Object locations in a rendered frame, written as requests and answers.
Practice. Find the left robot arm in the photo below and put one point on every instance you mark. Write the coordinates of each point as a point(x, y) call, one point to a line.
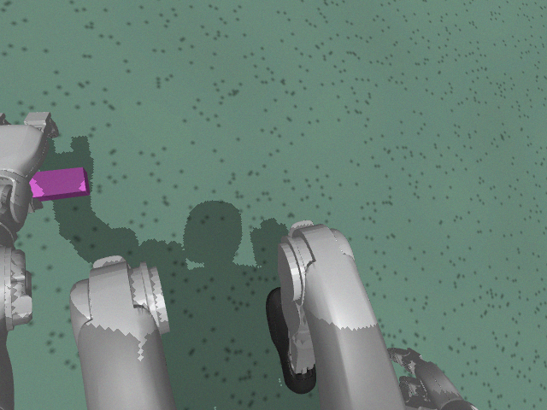
point(15, 281)

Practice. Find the right robot hand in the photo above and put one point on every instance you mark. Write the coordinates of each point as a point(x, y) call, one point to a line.
point(431, 387)

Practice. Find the right robot foot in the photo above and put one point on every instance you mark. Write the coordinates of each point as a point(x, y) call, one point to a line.
point(298, 383)

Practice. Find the left robot hand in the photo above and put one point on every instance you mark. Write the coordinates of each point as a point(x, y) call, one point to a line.
point(23, 148)

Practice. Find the small box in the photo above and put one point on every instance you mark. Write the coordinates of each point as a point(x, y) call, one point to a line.
point(59, 184)

